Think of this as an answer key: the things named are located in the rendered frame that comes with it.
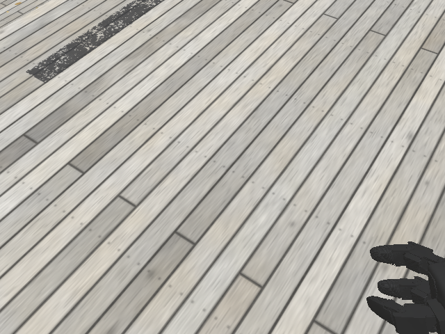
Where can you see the robot right hand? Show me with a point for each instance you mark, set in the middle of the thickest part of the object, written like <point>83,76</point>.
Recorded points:
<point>427,312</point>

